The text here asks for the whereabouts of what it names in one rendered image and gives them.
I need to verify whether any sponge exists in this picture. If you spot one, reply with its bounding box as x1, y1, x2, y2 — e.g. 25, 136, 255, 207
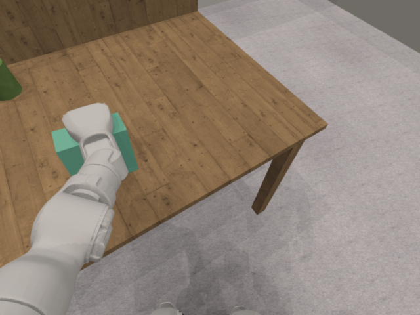
51, 112, 138, 176

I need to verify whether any left robot upper arm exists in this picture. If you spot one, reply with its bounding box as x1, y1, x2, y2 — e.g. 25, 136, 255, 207
0, 192, 115, 315

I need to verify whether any left robot forearm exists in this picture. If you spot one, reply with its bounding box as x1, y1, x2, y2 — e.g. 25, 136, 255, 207
30, 130, 129, 247

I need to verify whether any robot left hand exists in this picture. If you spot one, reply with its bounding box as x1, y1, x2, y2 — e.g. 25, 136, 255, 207
62, 103, 114, 143

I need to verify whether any table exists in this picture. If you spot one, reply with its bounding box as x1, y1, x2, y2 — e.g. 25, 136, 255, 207
0, 0, 328, 271

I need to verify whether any left robot shin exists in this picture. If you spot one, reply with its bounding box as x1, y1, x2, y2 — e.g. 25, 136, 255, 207
159, 302, 176, 309

